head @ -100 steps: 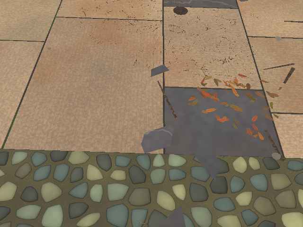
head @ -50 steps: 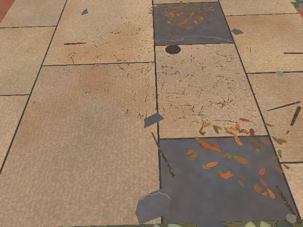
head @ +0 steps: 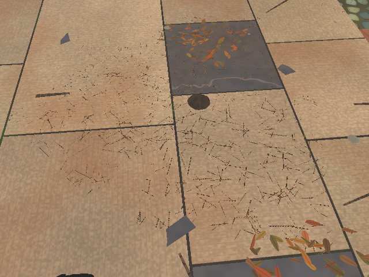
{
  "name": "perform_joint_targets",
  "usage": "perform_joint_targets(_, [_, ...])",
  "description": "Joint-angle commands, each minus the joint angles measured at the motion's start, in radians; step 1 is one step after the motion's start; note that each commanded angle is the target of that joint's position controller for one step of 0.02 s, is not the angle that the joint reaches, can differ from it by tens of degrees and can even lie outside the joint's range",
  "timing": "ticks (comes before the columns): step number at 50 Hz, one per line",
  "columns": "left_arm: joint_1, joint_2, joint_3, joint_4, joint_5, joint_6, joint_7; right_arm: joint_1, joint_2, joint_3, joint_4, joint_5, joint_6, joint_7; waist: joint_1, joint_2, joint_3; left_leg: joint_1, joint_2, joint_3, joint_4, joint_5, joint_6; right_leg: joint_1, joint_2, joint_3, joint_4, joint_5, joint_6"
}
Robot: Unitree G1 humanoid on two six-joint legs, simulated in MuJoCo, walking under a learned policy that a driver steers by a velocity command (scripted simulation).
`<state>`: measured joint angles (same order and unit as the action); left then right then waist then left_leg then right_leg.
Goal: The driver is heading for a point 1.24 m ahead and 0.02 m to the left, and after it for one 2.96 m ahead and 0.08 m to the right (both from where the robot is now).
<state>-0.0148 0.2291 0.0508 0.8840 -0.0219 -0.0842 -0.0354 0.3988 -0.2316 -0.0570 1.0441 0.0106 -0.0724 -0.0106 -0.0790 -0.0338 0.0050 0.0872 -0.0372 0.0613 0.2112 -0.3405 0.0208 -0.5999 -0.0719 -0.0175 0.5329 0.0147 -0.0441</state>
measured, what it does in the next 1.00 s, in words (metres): walks ahead: right foot, then left foot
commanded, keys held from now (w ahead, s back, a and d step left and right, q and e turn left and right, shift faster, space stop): w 1.00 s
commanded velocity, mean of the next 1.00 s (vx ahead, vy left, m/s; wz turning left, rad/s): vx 0.50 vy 0.00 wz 0.00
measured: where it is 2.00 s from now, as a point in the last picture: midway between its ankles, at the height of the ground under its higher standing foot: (171, 138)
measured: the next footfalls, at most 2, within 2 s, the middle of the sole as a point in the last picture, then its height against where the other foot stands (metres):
right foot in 0.06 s outside the picture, level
left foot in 0.60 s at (146, 265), level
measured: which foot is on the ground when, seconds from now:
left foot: down 0.00-0.08, up 0.10-0.58, down 0.60-1.00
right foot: up 0.00-0.04, down 0.06-0.62, up 0.64-1.00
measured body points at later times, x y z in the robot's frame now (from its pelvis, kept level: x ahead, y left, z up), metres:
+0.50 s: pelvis +0.29 -0.02 +0.01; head +0.31 -0.02 +0.46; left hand +0.26 +0.25 -0.13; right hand +0.48 -0.26 -0.10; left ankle +0.48 +0.13 -0.69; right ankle +0.18 -0.12 -0.73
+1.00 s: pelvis +0.57 +0.03 +0.01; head +0.59 +0.03 +0.46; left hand +0.75 +0.28 -0.10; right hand +0.55 -0.24 -0.12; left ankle +0.49 +0.12 -0.73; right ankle +0.76 -0.15 -0.68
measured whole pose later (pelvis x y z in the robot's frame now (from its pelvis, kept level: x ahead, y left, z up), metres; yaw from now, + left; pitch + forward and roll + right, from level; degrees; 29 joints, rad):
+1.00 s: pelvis +0.57 +0.03 +0.01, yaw +0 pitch +2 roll +1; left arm 0.05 0.25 0.07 0.90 -0.01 -0.07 -0.01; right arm 0.36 -0.23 -0.06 1.00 0.01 -0.09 0.00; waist -0.07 -0.04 0.00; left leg -0.01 -0.06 0.06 0.20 -0.22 0.05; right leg -0.68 -0.12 0.03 0.64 0.08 -0.01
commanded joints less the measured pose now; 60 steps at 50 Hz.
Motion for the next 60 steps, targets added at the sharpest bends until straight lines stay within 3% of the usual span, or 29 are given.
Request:
perform_joint_targets(1, [-0.018,0.124,0.031,-0.066,-0.002,-0.025,-0.010,0.006,-0.186,-0.041,-0.027,0.005,0.008,-0.007,0.080,0.142,0.016,0.028,0.298,-0.105,0.123,0.775,0.135,0.090,0.053,-0.040,-0.039,-0.095,-0.045])
perform_joint_targets(2, [0.142,0.166,0.055,-0.017,0.001,-0.025,-0.005,-0.017,-0.173,-0.035,-0.034,0.005,0.013,-0.007,0.161,0.137,-0.076,-0.015,0.252,-0.066,0.296,0.900,0.110,0.306,0.084,-0.063,-0.056,-0.071,-0.075])
perform_joint_targets(3, [0.342,0.232,0.078,0.033,0.013,-0.024,0.004,-0.024,-0.146,-0.022,-0.057,-0.005,0.012,-0.006,0.231,0.086,-0.220,-0.217,0.202,-0.032,0.569,0.728,0.076,0.639,-0.037,0.071,-0.004,-0.037,-0.133])
perform_joint_targets(4, [0.460,0.318,0.098,0.061,0.024,-0.016,0.009,0.086,-0.027,0.013,-0.071,-0.010,-0.011,0.006,0.188,-0.163,-0.372,-0.640,0.015,-0.014,0.973,0.176,-0.002,1.021,-0.295,0.552,-0.080,-0.215,-0.294])
perform_joint_targets(5, [0.457,0.242,0.070,0.060,0.018,-0.013,0.009,0.056,-0.065,0.006,-0.057,0.006,-0.040,0.013,0.202,-0.180,-0.422,-0.767,-0.008,-0.173,1.123,-0.219,0.012,1.046,-0.329,0.758,-0.213,-0.275,-0.305])
perform_joint_targets(6, [0.363,0.191,0.054,0.047,0.009,-0.014,0.011,-0.038,-0.137,-0.014,-0.088,0.034,-0.056,0.018,0.190,-0.144,-0.266,-0.860,0.056,-0.174,1.174,-0.175,0.030,0.924,-0.293,0.600,-0.223,-0.280,-0.250])
perform_joint_targets(7, [0.275,0.154,0.041,0.022,0.011,-0.015,0.013,-0.104,-0.146,-0.016,-0.104,0.038,-0.061,0.013,0.163,-0.067,-0.166,-0.848,0.114,-0.141,1.137,-0.081,0.038,0.759,-0.253,0.455,-0.246,-0.213,-0.216])
perform_joint_targets(9, [0.182,0.095,0.022,0.014,0.032,-0.023,0.005,-0.121,-0.126,-0.029,-0.105,0.015,-0.041,-0.002,0.090,-0.026,-0.062,-0.737,0.181,-0.131,1.011,0.034,0.038,0.502,-0.180,0.294,-0.317,-0.109,-0.180])
perform_joint_targets(11, [0.190,0.096,0.022,0.029,0.031,-0.027,0.002,-0.084,-0.076,-0.025,-0.098,0.011,-0.014,-0.004,0.059,-0.045,-0.041,-0.676,0.197,-0.125,0.948,0.062,0.031,0.411,-0.159,0.234,-0.370,-0.085,-0.189])
perform_joint_targets(16, [0.274,0.150,0.032,0.059,0.025,-0.025,0.033,-0.239,-0.082,-0.029,-0.158,-0.007,-0.005,-0.004,0.079,-0.019,0.019,-0.790,0.201,-0.109,0.679,0.299,-0.013,0.429,-0.140,0.136,-0.421,0.013,-0.185])
perform_joint_targets(20, [0.338,0.161,0.033,0.079,0.013,-0.019,0.042,-0.381,-0.060,-0.015,-0.196,0.002,-0.013,0.012,0.123,-0.023,0.048,-0.735,0.153,-0.062,0.446,0.452,-0.014,0.454,-0.111,0.066,-0.429,-0.007,-0.153])
perform_joint_targets(24, [0.406,0.171,0.040,0.114,0.004,-0.003,0.045,-0.478,-0.069,-0.007,-0.236,0.010,-0.018,0.034,0.150,-0.024,0.082,-0.764,0.135,-0.067,0.343,0.404,0.005,0.591,-0.166,0.073,-0.378,-0.006,-0.147])
perform_joint_targets(27, [0.392,0.191,0.050,0.118,0.002,0.013,0.051,-0.448,-0.105,-0.016,-0.245,0.012,-0.028,0.048,0.109,-0.046,0.057,-0.688,0.109,-0.056,0.302,0.291,0.043,0.667,-0.203,0.081,-0.295,0.134,-0.121])
perform_joint_targets(29, [0.353,0.182,0.046,0.106,0.002,0.024,0.052,-0.233,-0.166,-0.051,-0.182,0.006,-0.030,0.044,-0.006,-0.044,-0.071,-0.381,0.044,0.001,0.277,0.274,0.085,0.633,-0.140,0.026,-0.046,0.419,-0.082])
perform_joint_targets(30, [0.359,0.148,0.030,0.087,0.015,0.025,0.052,-0.044,-0.235,-0.075,-0.136,-0.005,-0.030,0.035,-0.066,0.032,-0.214,-0.075,0.162,-0.131,0.315,0.298,0.139,0.457,-0.082,-0.020,0.236,0.261,-0.048])
perform_joint_targets(31, [0.473,0.028,-0.004,0.074,0.022,0.004,0.043,0.049,-0.324,-0.094,-0.112,-0.013,-0.023,0.033,-0.017,0.283,-0.338,0.281,0.398,-0.606,0.219,0.122,0.299,0.041,0.106,-0.035,0.625,-0.261,0.026])
perform_joint_targets(32, [0.440,0.079,0.005,0.085,0.006,-0.023,0.035,0.048,-0.244,-0.067,-0.116,-0.002,-0.021,0.036,-0.036,0.287,-0.390,0.312,0.430,-0.802,0.095,0.020,0.314,-0.090,0.113,0.113,0.780,-0.579,0.018])
perform_joint_targets(33, [0.355,0.147,0.023,0.059,-0.021,-0.040,0.030,-0.038,-0.193,-0.051,-0.130,0.003,-0.025,0.033,-0.027,0.233,-0.248,0.204,0.399,-0.662,0.090,0.015,0.266,-0.180,0.054,0.124,0.832,-0.534,-0.002])
perform_joint_targets(34, [0.287,0.154,0.023,0.043,-0.024,-0.045,0.034,-0.115,-0.161,-0.040,-0.153,-0.002,-0.027,0.032,-0.005,0.149,-0.161,0.059,0.361,-0.525,0.075,0.084,0.234,-0.169,-0.003,0.095,0.799,-0.443,-0.014])
perform_joint_targets(36, [0.265,0.141,0.036,0.042,-0.002,-0.027,0.046,-0.209,-0.102,-0.021,-0.162,-0.024,-0.035,0.038,0.063,0.106,-0.067,-0.181,0.292,-0.368,0.012,0.217,0.201,-0.059,-0.070,0.091,0.671,-0.327,-0.017])
perform_joint_targets(38, [0.298,0.097,0.032,0.049,0.002,0.000,0.048,-0.202,-0.105,-0.021,-0.150,-0.021,-0.040,0.040,0.092,0.120,-0.049,-0.260,0.277,-0.310,-0.040,0.254,0.210,-0.001,-0.085,0.086,0.605,-0.295,-0.010])
perform_joint_targets(41, [0.219,0.095,0.035,0.020,0.013,0.012,0.051,-0.151,-0.150,-0.031,-0.129,-0.017,-0.042,0.022,0.087,0.086,-0.002,-0.262,0.273,-0.247,-0.088,0.319,0.223,-0.080,-0.091,0.077,0.464,-0.176,0.020])
perform_joint_targets(47, [0.025,0.067,0.023,-0.036,0.011,0.002,0.033,-0.060,-0.157,-0.029,-0.096,-0.003,-0.030,0.002,0.032,0.091,0.043,-0.217,0.221,-0.123,-0.105,0.347,0.174,-0.066,-0.044,0.026,0.132,0.098,0.038])
perform_joint_targets(52, [-0.098,0.072,0.012,-0.085,0.001,-0.008,0.006,0.020,-0.168,-0.036,-0.052,0.003,-0.008,-0.001,-0.003,0.093,0.085,-0.057,0.280,-0.125,-0.044,0.378,0.170,-0.099,-0.018,0.017,0.008,0.033,0.016])
perform_joint_targets(55, [-0.050,0.110,0.023,-0.088,-0.001,-0.017,-0.006,-0.003,-0.189,-0.046,-0.050,0.007,0.006,-0.006,0.046,0.123,0.050,0.006,0.308,-0.126,0.049,0.578,0.144,0.006,0.016,-0.002,-0.032,-0.076,-0.024])
perform_joint_targets(57, [0.195,0.180,0.062,-0.014,0.006,-0.019,0.000,-0.043,-0.175,-0.039,-0.063,0.008,0.015,-0.007,0.171,0.120,-0.098,-0.057,0.238,-0.065,0.321,0.835,0.102,0.362,0.073,-0.048,-0.051,-0.064,-0.073])
perform_joint_targets(58, [0.386,0.254,0.084,0.028,0.019,-0.018,0.010,-0.036,-0.145,-0.024,-0.087,-0.008,0.014,-0.008,0.229,0.022,-0.247,-0.272,0.178,-0.022,0.628,0.586,0.065,0.685,-0.097,0.144,-0.014,-0.037,-0.138])
perform_joint_targets(59, [0.452,0.322,0.096,0.053,0.017,-0.012,0.008,0.087,-0.006,0.016,-0.094,-0.011,-0.011,0.006,0.161,-0.248,-0.377,-0.680,-0.018,-0.039,0.985,-0.104,-0.002,1.022,-0.324,0.632,-0.128,-0.215,-0.307])
perform_joint_targets(60, [0.447,0.227,0.068,0.047,0.009,-0.010,0.009,0.025,-0.100,-0.004,-0.085,0.012,-0.037,0.012,0.197,-0.180,-0.374,-0.802,0.011,-0.179,1.117,-0.236,0.013,1.018,-0.313,0.728,-0.216,-0.338,-0.290])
